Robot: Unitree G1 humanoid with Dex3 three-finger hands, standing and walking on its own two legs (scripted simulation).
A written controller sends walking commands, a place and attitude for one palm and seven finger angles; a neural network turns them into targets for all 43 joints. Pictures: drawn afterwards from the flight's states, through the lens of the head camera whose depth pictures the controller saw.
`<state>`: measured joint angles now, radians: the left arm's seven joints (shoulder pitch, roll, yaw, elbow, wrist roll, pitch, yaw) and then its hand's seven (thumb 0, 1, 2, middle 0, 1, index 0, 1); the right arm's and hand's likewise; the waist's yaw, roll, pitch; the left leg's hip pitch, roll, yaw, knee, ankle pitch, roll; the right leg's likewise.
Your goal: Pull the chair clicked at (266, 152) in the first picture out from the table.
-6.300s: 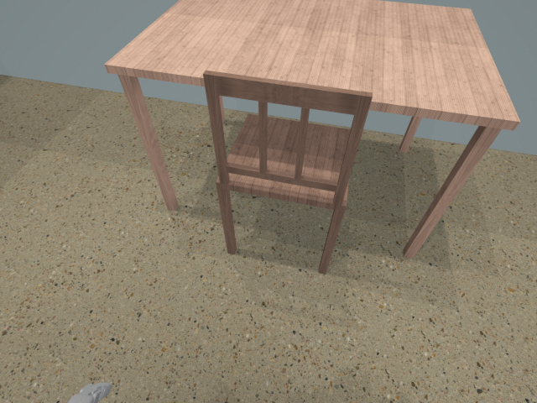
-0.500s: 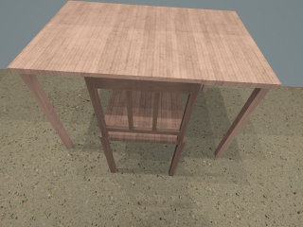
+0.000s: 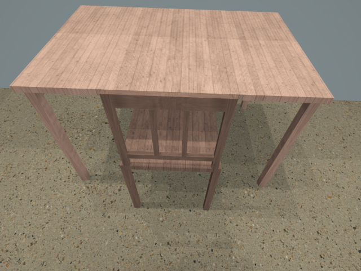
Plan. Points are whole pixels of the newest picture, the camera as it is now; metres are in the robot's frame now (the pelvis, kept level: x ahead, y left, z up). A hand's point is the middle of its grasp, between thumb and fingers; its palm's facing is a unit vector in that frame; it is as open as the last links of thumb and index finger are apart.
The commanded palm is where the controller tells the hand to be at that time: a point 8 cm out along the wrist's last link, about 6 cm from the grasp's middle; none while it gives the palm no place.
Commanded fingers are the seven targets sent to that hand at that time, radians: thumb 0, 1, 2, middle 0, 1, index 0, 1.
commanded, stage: shuffle to correct the standing spot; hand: left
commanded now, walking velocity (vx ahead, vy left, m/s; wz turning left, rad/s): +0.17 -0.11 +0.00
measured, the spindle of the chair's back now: (154, 133) +0.57 +0.13 -0.11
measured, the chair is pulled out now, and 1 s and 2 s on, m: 0.00 0.00 0.00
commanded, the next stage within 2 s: come to a stop and stand still in 0.70 s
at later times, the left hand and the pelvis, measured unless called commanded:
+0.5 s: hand out of the picture -0.03 +0.10 -0.19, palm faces +0.06 -0.99 -0.13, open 7.3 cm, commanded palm none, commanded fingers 0.00 0.90 0.90 -0.20 -0.30 -0.20 -0.30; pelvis +0.05 -0.05 -0.01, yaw -1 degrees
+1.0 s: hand out of the picture +0.14 +0.05 -0.17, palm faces +0.10 -0.97 -0.20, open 7.3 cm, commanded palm none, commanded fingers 0.00 0.90 0.90 -0.20 -0.30 -0.20 -0.30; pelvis +0.14 -0.11 +0.00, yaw +1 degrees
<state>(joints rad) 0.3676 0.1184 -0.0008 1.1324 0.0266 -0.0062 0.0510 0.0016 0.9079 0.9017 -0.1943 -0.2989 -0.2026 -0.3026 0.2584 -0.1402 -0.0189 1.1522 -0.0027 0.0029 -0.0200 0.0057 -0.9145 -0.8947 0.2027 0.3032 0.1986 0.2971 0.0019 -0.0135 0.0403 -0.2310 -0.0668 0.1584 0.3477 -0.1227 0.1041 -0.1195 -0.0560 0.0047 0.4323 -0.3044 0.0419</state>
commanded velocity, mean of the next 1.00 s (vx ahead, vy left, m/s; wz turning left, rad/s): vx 0.10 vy -0.01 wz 0.03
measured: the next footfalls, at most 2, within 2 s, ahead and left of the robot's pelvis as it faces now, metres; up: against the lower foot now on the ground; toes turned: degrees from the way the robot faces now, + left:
right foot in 0.76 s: +0.17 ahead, -0.21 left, +0.00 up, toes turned -6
left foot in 1.22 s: +0.25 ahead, +0.03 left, +0.00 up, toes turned +4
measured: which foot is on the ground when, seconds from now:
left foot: down 0.00-0.76, up 0.78-1.00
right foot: down 0.00-0.52, up 0.54-0.74, down 0.76-1.00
